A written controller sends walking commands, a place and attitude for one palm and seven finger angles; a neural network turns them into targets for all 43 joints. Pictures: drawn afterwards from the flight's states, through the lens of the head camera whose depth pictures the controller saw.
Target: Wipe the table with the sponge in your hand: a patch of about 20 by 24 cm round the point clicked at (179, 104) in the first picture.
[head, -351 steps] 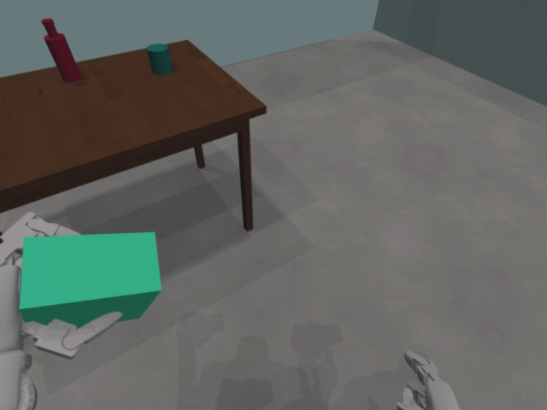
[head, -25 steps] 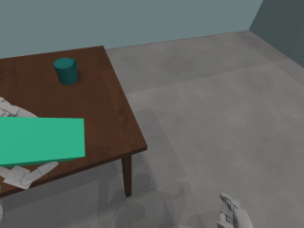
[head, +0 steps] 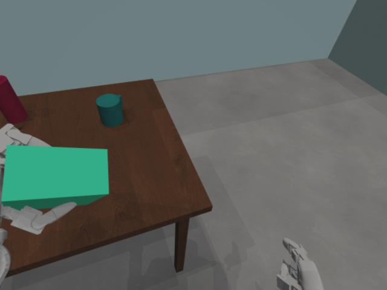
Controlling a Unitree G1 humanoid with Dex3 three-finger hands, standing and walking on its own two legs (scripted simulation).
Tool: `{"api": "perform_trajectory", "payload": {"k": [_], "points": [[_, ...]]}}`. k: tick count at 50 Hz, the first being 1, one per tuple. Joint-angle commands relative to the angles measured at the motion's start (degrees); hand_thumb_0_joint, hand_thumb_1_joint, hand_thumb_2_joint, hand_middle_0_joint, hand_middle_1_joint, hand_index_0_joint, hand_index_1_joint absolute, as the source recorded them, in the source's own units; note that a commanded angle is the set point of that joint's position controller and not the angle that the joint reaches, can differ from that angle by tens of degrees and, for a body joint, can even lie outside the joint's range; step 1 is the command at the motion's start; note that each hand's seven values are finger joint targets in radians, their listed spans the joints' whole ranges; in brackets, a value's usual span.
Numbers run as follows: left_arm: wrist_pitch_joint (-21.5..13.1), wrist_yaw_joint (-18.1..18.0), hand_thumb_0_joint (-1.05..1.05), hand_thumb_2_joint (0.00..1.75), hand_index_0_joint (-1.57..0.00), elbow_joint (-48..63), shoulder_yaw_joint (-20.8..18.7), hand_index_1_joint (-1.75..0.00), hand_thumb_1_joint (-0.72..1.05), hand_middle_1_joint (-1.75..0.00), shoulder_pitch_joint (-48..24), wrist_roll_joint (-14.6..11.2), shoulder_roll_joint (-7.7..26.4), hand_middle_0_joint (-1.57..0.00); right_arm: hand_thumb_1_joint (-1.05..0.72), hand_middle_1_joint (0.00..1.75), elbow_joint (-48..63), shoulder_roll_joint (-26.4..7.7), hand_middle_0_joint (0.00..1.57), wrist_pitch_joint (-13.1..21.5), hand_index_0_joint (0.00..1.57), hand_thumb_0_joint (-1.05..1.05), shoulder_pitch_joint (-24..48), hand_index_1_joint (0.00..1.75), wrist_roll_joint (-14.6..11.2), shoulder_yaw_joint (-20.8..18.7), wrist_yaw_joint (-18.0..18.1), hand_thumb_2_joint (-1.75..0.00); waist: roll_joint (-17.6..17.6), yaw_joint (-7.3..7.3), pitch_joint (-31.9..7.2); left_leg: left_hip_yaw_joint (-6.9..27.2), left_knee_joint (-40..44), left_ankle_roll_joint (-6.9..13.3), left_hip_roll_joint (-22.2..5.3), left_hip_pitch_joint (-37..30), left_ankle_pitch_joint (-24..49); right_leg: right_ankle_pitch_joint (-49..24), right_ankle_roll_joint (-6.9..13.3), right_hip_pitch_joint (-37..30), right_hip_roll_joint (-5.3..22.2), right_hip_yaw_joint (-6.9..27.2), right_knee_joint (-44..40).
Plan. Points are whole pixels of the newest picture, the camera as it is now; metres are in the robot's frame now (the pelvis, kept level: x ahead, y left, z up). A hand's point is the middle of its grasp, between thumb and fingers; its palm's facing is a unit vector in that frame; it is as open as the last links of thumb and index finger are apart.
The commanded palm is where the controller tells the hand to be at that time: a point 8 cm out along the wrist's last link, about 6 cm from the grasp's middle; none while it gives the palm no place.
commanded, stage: shuffle to correct the standing spot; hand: left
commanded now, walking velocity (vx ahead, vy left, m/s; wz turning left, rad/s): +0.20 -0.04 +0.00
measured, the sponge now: (69, 180) +0.24 +0.21 +0.17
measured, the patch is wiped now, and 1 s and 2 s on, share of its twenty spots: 0.00 0.00 0.00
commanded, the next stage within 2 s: come to a stop and stand still in 0.06 s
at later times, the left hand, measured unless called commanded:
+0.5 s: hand (45, 141) +0.29 +0.26 +0.20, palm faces +0.30 -0.83 -0.47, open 10.7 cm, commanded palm +0.23 +0.31 +0.20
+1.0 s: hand (25, 143) +0.29 +0.30 +0.19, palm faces +0.35 -0.84 -0.41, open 10.7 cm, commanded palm +0.22 +0.32 +0.20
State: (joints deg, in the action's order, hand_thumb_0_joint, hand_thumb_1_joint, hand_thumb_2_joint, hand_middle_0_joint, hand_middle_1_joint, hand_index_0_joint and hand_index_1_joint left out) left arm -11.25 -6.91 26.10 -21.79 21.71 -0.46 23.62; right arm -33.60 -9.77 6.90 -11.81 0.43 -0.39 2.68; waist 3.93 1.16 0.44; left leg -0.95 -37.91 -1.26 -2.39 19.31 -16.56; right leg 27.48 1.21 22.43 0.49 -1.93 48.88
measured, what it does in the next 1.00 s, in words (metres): shifts its weight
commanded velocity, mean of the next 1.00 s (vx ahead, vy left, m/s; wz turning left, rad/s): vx -0.02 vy -0.03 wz -0.02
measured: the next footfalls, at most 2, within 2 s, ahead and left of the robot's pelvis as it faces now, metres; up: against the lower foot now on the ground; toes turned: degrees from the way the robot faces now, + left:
none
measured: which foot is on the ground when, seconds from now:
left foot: down 0.00-1.00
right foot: down 0.00-1.00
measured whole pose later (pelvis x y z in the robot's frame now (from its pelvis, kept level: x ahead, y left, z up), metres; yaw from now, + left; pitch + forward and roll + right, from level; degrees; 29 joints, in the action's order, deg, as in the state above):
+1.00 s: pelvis +0.05 +0.05 +0.02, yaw -3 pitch +0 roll -1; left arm -13.2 -6.1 22.7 -22.3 21.5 -3.1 23.0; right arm -33.3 -13.2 8.8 -13.1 -0.5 -0.6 0.8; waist 0.3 -0.9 3.2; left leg -4.8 -26.7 2.2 -0.5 14.8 -12.4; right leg 10.0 1.3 14.4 -1.4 -2.8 23.8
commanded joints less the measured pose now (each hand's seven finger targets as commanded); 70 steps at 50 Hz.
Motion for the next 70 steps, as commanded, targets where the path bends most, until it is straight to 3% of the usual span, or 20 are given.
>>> {"api": "perform_trajectory", "payload": {"k": [1,3,4,7,10,12,13,15,18,22,27,39,40,41,42,44,50,56,64,70], "points": [[-5.1,-1.5,0.0,1.3,-1.2,14.4,-8.4,-1.6,0.1,-1.6,-0.7,-0.5,9.5,-1.2,-0.9,0.3,7.8,-8.7,0.2,3.2,0.2,0.0,5.0,0.3,-0.3,-1.8,-0.6,-0.9,-13.1,-2.72,-5.5,6.4,8.8,7.0,-6.6,10.6,-7.6,-6.3,0.4,-19.1,-0.5,0.7,-21.6],[-3.7,-1.4,0.0,1.3,-1.2,12.2,-7.9,-1.6,0.1,-1.6,-1.3,-1.0,10.0,-1.2,-0.9,0.3,8.1,-8.0,0.2,3.0,0.2,0.0,3.4,0.3,-0.8,-2.4,-0.9,-0.9,13.0,-2.08,-5.1,-3.4,-19.8,1.7,4.4,20.4,-11.5,-2.0,11.0,-20.3,17.7,33.3,-36.3],[-3.2,-0.8,0.0,1.3,-1.2,10.3,-4.7,-1.6,0.1,-1.6,-2.7,-1.6,5.8,-1.2,-0.9,0.3,7.6,-9.8,0.2,3.3,0.2,0.0,3.8,0.3,-1.1,-3.4,-1.4,-0.9,12.4,-2.29,-3.2,0.9,-27.2,1.1,2.9,21.2,-11.2,-1.7,14.5,-16.8,20.3,36.5,-38.6],[-3.1,-1.8,0.0,1.3,-1.2,9.9,-4.2,-1.6,0.1,-1.6,-4.5,-0.8,6.8,-1.2,-0.9,0.3,5.4,-8.0,0.2,3.0,0.2,0.0,3.3,0.3,-0.9,-0.9,-0.8,-0.9,2.4,-1.0,-1.5,1.8,-17.1,1.1,-2.3,14.1,-8.9,-21.0,12.8,-11.2,15.6,19.3,-31.3],[-3.4,-2.0,0.0,1.3,-1.2,12.2,-2.7,-1.6,0.1,-1.6,-8.9,-0.5,6.0,-1.2,-0.9,0.3,4.6,-6.9,0.2,3.2,0.2,0.0,4.2,0.3,0.2,-0.7,0.2,-0.9,-3.7,-0.31,-7.1,-4.7,10.0,1.2,2.7,-10.3,5.1,-20.7,5.6,-5.7,6.1,5.5,-21.2],[-3.8,-2.0,0.0,1.3,-1.2,15.9,-2.3,-1.6,0.1,-1.6,-10.7,-0.4,6.8,-1.2,-0.9,0.3,6.6,-10.0,0.2,3.8,0.2,0.0,4.0,0.3,-0.3,-2.7,0.2,-0.9,-17.8,-1.29,-9.0,13.9,16.8,5.8,-10.9,-20.6,23.3,-12.2,-0.1,2.2,-0.1,1.6,-5.9],[-3.8,-1.6,0.0,1.3,-1.2,16.6,-2.5,-1.6,0.1,-1.6,-12.2,-0.2,7.8,-1.2,-0.9,0.3,7.7,-9.4,0.2,3.6,0.2,0.0,4.5,0.3,-0.4,-3.1,-0.4,-0.9,-15.6,-2.14,-9.5,20.1,19.9,9.4,-15.5,-18.9,28.9,0.3,-0.7,2.3,-1.8,2.4,-0.6],[-3.2,-0.7,0.0,1.3,-1.2,19.0,-4.2,-1.6,0.1,-1.6,-9.9,-1.3,9.3,-1.2,-0.9,0.3,7.6,-7.5,0.2,4.0,0.2,0.0,5.9,0.3,0.5,-2.4,-0.6,-0.9,-17.5,-1.54,-9.5,22.4,21.4,7.9,-16.7,-21.5,41.9,0.4,-1.2,4.6,-1.2,3.3,6.0],[-2.6,-0.6,0.0,1.3,-1.2,22.3,-5.3,-1.6,0.1,-1.6,-0.8,-0.8,8.7,-1.2,-0.9,0.3,8.5,-7.9,0.2,3.6,0.2,0.0,4.7,0.3,0.4,-2.7,-2.3,-0.9,-15.2,-2.32,-10.2,9.5,16.0,4.9,-13.0,-19.1,47.6,-6.2,-0.2,-2.6,-0.3,0.5,-5.6],[-1.7,-0.3,0.0,1.3,-1.2,17.4,-8.2,-1.6,0.1,-1.6,5.2,-1.8,9.9,-1.2,-0.9,0.3,9.7,-8.3,0.2,2.3,0.2,0.0,3.9,0.3,-0.6,-2.0,-1.7,-0.9,-13.7,-1.71,-8.6,5.1,12.5,1.8,-10.9,-8.2,33.7,-19.0,0.7,-16.5,-0.9,-1.6,-25.8],[0.5,-0.9,0.0,1.3,-1.2,11.2,-5.9,-1.6,0.1,-1.6,3.8,-3.7,6.7,-1.2,-0.9,0.3,8.8,-8.5,0.2,1.8,0.2,0.0,3.3,0.3,-1.2,-2.1,0.4,-0.9,-2.2,0.14,-11.0,1.5,8.0,-0.2,-1.2,-7.9,13.5,-45.1,4.0,-16.4,7.1,10.5,-27.7],[1.6,-3.5,0.0,1.3,-1.2,14.5,-4.2,-1.6,0.1,-1.6,-0.9,-2.4,8.7,-1.2,-0.9,0.3,8.3,-9.0,0.2,1.0,0.2,0.0,6.1,0.3,-0.9,-1.7,2.8,-0.9,-6.0,-1.37,-6.7,3.1,14.7,1.9,-1.5,-8.0,7.2,-20.8,0.8,-12.3,6.1,9.5,-33.3],[-4.6,-2.5,0.0,1.3,-1.2,25.8,-35.4,-1.6,0.1,-1.6,-57.6,5.5,52.0,-1.2,-0.9,0.3,7.3,-9.0,0.2,3.5,0.2,0.0,-3.7,0.3,0.5,-2.5,2.1,-0.9,6.7,-2.44,6.9,-2.7,6.4,1.8,-0.8,-0.5,7.6,-30.8,-8.9,-1.9,4.8,7.8,-39.4],[-3.0,0.4,0.0,1.3,-1.2,-6.9,-15.0,-1.6,0.1,-1.6,-26.3,1.0,19.6,-1.2,-0.9,0.3,4.6,-4.8,0.2,2.8,0.2,0.0,1.1,0.3,0.0,-0.6,1.4,-0.9,2.7,-2.68,-8.0,-0.4,8.9,3.1,2.9,-4.9,10.6,-29.1,-1.4,-10.5,8.1,8.4,-31.8],[-3.4,1.3,0.0,1.3,-1.2,-11.1,-8.4,-1.6,0.1,-1.6,-9.8,-1.2,10.3,-1.2,-0.9,0.3,9.1,-8.4,0.2,4.0,0.2,0.0,2.4,0.3,-1.2,-2.7,1.0,-0.9,-4.5,-5.69,-4.2,-1.1,8.8,1.7,1.1,-6.9,10.1,-31.1,-2.2,-9.9,7.6,13.4,-33.2],[-6.0,2.0,0.0,1.3,-1.2,0.5,-0.2,-1.6,0.1,-1.6,-1.2,-3.8,2.3,-1.2,-0.9,0.3,8.4,-8.6,0.2,4.3,0.2,0.0,3.2,0.3,-2.1,-2.5,-1.0,-0.9,-13.2,-3.91,-11.2,0.5,14.5,2.9,-0.1,-7.6,8.6,-24.6,-2.2,-18.5,6.7,9.6,-28.1],[-6.3,0.0,0.0,1.3,-1.2,11.7,-5.8,-1.6,0.1,-1.6,0.4,-3.0,9.9,-1.2,-0.9,0.3,9.7,-9.4,0.2,5.7,0.2,0.0,4.1,0.3,-1.3,-2.2,-0.7,-0.9,0.2,-3.44,-4.6,5.7,18.5,3.8,-2.2,-2.7,-3.8,-6.1,-0.6,-12.3,4.1,7.4,-30.4],[-7.6,-0.1,0.0,1.3,-1.2,13.7,-7.8,-1.6,0.1,-1.6,-6.6,-2.7,11.5,-1.2,-0.9,0.3,9.1,-8.6,0.2,6.7,0.2,0.0,3.6,0.3,-1.1,-1.6,0.9,-0.9,-10.9,-2.94,-5.2,8.7,21.3,4.0,-4.3,-1.7,-0.1,-15.6,-0.1,-15.7,3.4,4.1,-23.7],[-6.8,0.2,0.0,1.3,-1.2,14.5,-2.5,-1.6,0.1,-1.6,-4.0,-2.3,5.6,-1.2,-0.9,0.3,7.7,-8.5,0.2,7.6,0.2,0.0,3.2,0.3,-1.0,-1.9,-1.1,-0.9,-9.5,-2.56,-8.4,6.4,17.0,-0.3,-5.4,-10.1,26.2,-22.6,-0.3,-14.8,2.6,1.4,-20.8],[-5.8,0.3,0.0,1.3,-1.2,14.1,-3.6,-1.6,0.1,-1.6,-3.4,-2.3,6.2,-1.2,-0.9,0.3,8.7,-8.5,0.2,4.8,0.2,0.0,3.1,0.3,-0.8,-2.0,-1.2,-0.9,-8.9,-2.22,-7.1,6.4,16.9,-1.9,-6.1,-9.0,28.0,-22.1,-0.1,-15.3,2.8,0.3,-22.6]]}}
